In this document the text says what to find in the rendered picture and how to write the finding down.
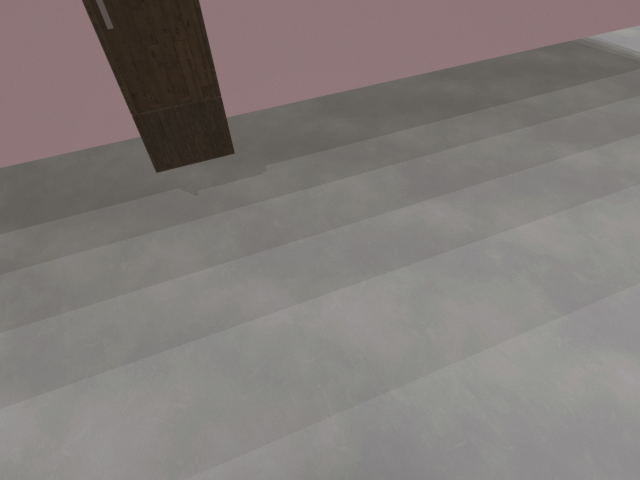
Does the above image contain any cupboard door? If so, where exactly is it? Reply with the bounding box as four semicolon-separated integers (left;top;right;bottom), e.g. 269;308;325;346
88;0;216;111

